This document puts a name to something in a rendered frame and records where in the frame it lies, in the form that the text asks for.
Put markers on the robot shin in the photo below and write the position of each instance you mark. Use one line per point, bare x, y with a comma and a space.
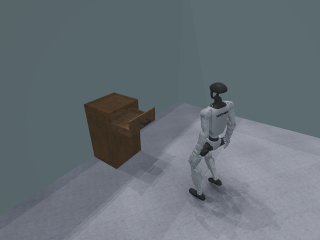
210, 162
197, 180

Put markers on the handle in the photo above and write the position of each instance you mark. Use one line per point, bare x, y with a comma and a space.
145, 123

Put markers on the right robot shin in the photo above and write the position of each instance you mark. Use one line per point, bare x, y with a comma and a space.
210, 162

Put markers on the cabinet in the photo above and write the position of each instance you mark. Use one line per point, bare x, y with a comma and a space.
110, 146

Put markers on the right robot hand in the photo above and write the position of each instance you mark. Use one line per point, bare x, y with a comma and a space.
227, 142

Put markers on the robot left upper arm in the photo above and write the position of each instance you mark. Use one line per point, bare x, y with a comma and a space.
205, 114

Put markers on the right robot forearm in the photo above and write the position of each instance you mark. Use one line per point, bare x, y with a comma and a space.
229, 131

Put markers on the left robot shin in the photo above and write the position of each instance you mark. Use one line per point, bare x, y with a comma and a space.
197, 180

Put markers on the left robot forearm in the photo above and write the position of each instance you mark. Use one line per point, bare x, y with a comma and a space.
200, 144

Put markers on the left robot hand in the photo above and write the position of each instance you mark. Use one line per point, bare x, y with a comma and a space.
194, 159

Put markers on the robot right upper arm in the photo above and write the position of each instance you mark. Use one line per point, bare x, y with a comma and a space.
231, 114

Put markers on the drawer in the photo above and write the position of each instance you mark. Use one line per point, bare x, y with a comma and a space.
129, 121

